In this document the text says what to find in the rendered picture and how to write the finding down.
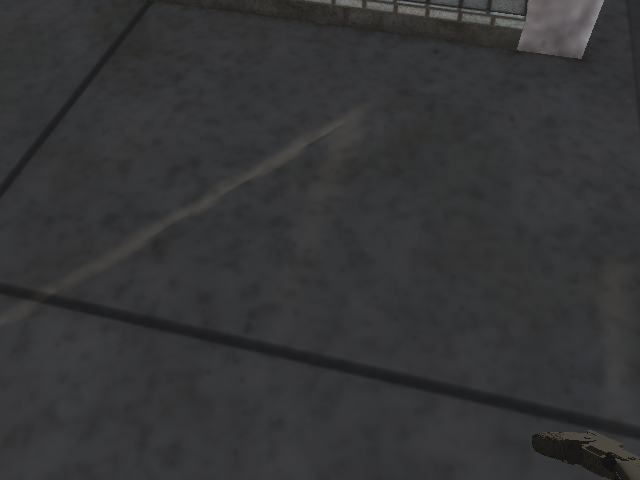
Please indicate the robot right hand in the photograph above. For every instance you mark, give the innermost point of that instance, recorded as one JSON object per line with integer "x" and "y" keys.
{"x": 595, "y": 452}

